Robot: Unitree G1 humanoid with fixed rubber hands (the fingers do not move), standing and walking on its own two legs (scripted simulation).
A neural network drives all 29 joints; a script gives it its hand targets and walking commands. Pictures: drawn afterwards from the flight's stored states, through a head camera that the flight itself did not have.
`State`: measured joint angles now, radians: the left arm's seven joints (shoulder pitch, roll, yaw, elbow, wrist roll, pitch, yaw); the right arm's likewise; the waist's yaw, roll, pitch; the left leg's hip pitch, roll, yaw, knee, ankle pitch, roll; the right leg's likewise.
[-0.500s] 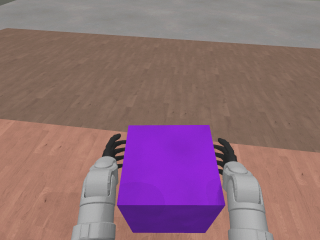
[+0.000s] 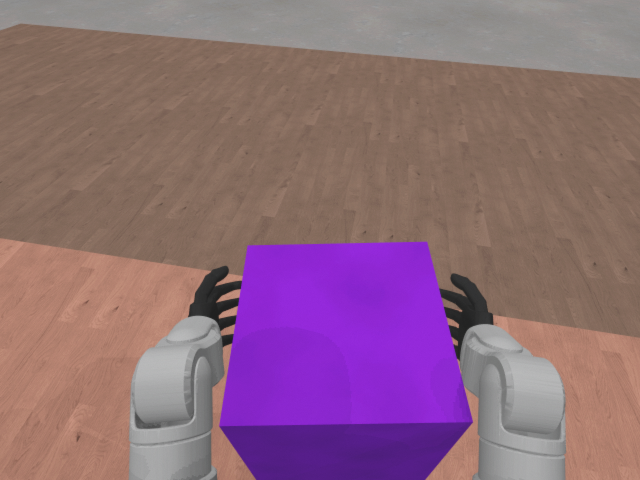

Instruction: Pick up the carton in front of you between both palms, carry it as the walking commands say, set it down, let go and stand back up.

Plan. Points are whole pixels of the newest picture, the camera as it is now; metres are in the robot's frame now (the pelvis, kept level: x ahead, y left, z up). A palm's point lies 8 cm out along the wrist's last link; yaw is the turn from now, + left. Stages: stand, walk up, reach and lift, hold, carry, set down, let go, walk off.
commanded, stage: carry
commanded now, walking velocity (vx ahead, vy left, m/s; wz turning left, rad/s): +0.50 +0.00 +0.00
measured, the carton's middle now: (339, 371) +0.25 +0.00 +0.01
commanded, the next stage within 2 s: none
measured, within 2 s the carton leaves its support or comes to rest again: neither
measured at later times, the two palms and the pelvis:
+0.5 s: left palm (243, 151) +0.60 +0.17 +0.09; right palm (421, 162) +0.58 -0.13 +0.09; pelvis +0.32 +0.03 +0.00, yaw -2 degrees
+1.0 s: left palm (272, 63) +0.94 +0.16 +0.09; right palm (403, 70) +0.94 -0.13 +0.09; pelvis +0.67 +0.01 -0.01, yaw +0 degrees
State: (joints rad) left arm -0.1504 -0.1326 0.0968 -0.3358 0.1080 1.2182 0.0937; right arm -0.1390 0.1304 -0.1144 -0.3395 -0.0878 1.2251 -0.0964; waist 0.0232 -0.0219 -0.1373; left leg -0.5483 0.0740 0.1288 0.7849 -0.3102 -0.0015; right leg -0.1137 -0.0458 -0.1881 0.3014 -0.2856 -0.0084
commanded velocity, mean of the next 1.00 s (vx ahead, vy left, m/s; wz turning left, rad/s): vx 0.50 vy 0.00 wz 0.00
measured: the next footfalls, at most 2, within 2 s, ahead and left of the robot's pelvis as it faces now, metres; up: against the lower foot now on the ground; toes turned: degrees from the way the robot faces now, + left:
left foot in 0.12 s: +0.24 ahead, +0.12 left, +0.00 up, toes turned +12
right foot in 0.60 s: +0.57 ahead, -0.08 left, +0.00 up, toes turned -13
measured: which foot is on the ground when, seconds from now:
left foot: up 0.00-0.10, down 0.12-0.62, up 0.64-1.00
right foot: down 0.00-0.14, up 0.16-0.58, down 0.60-1.00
